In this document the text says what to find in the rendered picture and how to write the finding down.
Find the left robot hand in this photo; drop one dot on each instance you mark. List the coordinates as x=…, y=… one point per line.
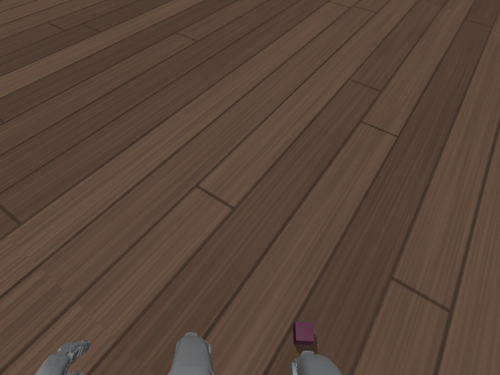
x=58, y=364

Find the cube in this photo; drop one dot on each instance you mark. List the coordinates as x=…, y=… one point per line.
x=303, y=333

